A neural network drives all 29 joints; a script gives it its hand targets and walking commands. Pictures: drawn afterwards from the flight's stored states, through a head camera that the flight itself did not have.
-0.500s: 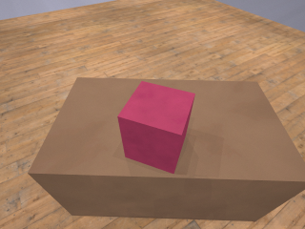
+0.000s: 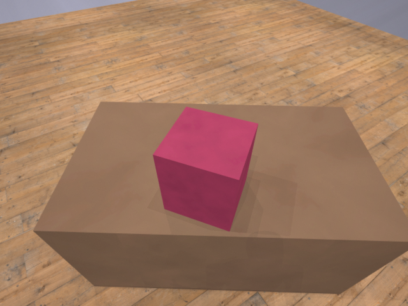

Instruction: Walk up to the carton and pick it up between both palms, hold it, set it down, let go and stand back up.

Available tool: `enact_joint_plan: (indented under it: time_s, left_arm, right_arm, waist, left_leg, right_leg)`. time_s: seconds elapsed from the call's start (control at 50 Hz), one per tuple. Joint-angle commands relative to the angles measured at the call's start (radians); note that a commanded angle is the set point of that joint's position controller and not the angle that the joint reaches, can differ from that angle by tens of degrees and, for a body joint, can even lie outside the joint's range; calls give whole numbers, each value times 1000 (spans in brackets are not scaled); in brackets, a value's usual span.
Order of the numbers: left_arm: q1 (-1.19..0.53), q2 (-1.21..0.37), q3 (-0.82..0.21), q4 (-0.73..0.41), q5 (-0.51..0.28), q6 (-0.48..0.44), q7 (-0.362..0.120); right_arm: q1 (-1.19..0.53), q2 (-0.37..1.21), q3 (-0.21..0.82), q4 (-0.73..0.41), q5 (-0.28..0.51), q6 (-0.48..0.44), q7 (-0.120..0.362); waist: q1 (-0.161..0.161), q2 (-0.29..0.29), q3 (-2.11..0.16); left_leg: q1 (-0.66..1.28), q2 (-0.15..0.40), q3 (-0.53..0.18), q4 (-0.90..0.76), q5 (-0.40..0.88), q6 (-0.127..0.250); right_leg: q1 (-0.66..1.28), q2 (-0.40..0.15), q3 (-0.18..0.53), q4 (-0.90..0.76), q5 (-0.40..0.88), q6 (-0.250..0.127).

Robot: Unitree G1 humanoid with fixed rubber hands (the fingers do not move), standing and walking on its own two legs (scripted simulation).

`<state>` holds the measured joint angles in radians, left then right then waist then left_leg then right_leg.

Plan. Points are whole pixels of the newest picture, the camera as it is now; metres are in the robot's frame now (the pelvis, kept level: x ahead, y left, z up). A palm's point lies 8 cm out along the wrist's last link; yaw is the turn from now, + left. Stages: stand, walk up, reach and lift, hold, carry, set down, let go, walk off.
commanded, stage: stand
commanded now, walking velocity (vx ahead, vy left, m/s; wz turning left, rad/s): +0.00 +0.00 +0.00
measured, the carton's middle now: (207, 169) +0.49 +0.00 -0.08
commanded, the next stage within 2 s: none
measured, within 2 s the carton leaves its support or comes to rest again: neither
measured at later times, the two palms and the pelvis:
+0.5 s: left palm out of the picture +0.06 +0.26 -0.11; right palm out of the picture +0.06 -0.26 -0.12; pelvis +0.01 +0.00 +0.00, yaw +0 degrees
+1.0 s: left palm out of the picture +0.06 +0.26 -0.11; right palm out of the picture +0.05 -0.26 -0.12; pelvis +0.02 +0.00 +0.00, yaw +0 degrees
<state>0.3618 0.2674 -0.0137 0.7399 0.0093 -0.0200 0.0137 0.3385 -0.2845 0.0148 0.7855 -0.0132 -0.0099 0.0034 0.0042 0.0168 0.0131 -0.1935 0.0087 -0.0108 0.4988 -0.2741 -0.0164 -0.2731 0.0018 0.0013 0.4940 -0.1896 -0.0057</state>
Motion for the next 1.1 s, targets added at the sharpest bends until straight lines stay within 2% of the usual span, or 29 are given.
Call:
enact_joint_plan:
  time_s: [0.0,0.26,0.78,1.08]
  left_arm:
    - [28,128,41,-57,-1,-14,6]
    - [18,120,43,-31,-2,-11,11]
    - [12,109,48,37,-3,-4,17]
    - [10,99,46,79,-3,-1,21]
  right_arm:
    - [25,-114,-33,-51,1,-15,-7]
    - [35,-110,-34,-36,4,-12,-15]
    - [58,-98,-41,7,6,-7,-26]
    - [70,-92,-41,32,7,-6,-32]
  waist:
    - [1,-16,37]
    - [2,-19,27]
    - [3,-17,46]
    - [5,-12,48]
  left_leg:
    - [-71,71,-91,-118,-20,31]
    - [-51,76,-88,-115,35,28]
    - [-44,77,-77,-132,28,25]
    - [-35,80,-72,-141,47,26]
  right_leg:
    - [19,-89,120,-108,-31,-16]
    - [43,-89,115,-106,30,-20]
    - [50,-85,122,-124,10,-21]
    - [60,-83,122,-121,41,-19]
